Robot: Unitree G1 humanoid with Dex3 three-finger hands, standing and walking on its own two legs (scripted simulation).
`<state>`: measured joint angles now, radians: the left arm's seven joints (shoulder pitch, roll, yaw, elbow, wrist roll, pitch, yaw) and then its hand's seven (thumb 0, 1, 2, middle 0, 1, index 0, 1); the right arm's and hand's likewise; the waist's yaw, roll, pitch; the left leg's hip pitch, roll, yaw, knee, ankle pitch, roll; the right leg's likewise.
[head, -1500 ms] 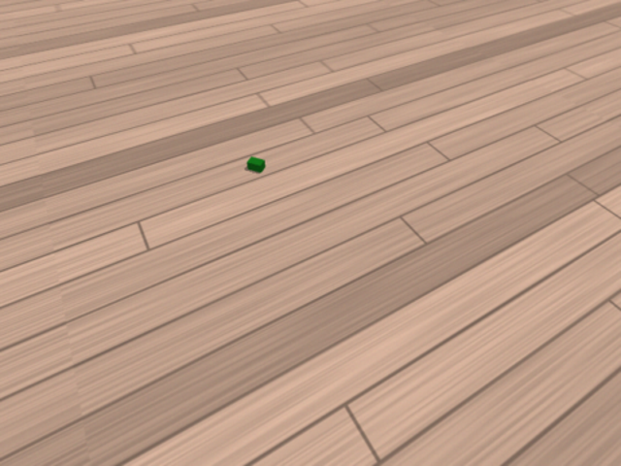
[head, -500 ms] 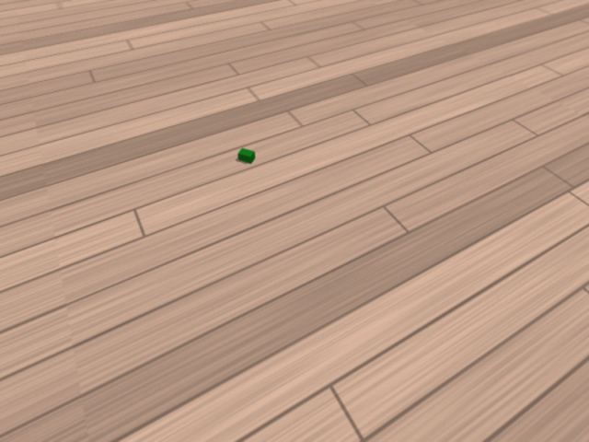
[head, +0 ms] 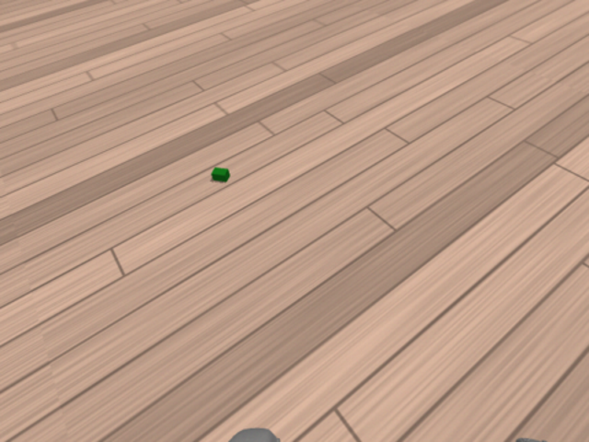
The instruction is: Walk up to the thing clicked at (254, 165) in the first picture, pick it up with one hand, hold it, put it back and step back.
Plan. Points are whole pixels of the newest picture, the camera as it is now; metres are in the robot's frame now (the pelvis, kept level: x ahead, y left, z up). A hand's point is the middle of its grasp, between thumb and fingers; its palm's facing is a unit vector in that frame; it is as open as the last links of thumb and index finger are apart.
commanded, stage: walk up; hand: left
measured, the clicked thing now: (220, 174) +1.40 +0.48 -0.75
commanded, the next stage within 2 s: none
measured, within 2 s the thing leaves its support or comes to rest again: neither
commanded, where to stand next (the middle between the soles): +0.97 +0.44 m, yaw -15 degrees
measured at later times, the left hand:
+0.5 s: hand (114, 335) +0.31 +0.36 -0.14, palm faces -0.15 -0.89 -0.42, open 7.4 cm
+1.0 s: hand (111, 243) +0.51 +0.44 -0.13, palm faces -0.16 -0.84 -0.51, open 7.4 cm
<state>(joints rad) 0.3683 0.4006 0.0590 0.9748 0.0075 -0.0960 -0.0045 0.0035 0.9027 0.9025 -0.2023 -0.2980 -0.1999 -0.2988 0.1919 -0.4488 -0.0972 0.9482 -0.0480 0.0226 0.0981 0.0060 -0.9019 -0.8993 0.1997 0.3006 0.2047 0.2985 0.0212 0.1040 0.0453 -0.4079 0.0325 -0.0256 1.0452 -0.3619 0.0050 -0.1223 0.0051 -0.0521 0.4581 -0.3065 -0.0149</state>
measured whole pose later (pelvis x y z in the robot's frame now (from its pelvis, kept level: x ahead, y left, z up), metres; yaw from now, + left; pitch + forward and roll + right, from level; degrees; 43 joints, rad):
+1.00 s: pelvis +0.43 +0.15 -0.01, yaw -9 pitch -2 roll -2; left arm 0.35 0.43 0.04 0.87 0.02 -0.11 0.02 0.00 0.90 0.90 -0.21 -0.30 -0.20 -0.30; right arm 0.24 -0.47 -0.11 0.81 -0.05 0.03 0.13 0.00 -0.90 -0.90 0.20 0.30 0.21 0.30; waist 0.01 0.11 0.06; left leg -0.53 0.16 -0.05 0.85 -0.31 0.00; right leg -0.25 -0.09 -0.05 0.61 -0.33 0.02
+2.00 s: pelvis +0.75 +0.40 -0.02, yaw -14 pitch -2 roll +0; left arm 0.30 0.47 0.05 0.96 0.00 -0.08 0.03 0.01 0.90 0.90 -0.20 -0.30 -0.20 -0.30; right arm 0.37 -0.44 -0.08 0.81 -0.04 0.01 0.08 0.00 -0.90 -0.90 0.20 0.30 0.21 0.30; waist -0.06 0.01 0.05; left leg -0.32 0.03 0.08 0.75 -0.40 0.04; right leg -0.57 -0.06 -0.07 1.07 -0.45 -0.03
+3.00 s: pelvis +0.88 +0.48 -0.03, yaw -17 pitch -2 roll +0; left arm 0.14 0.41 0.05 0.94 0.03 0.02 -0.03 0.00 0.90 0.90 -0.20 -0.30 -0.20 -0.30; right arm 0.17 -0.42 -0.02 0.98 -0.01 -0.04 -0.03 0.00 -0.90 -0.90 0.20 0.30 0.21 0.30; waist -0.01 0.00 0.09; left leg -0.41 0.09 0.01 0.77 -0.34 -0.02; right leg -0.35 -0.01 -0.03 0.79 -0.41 -0.01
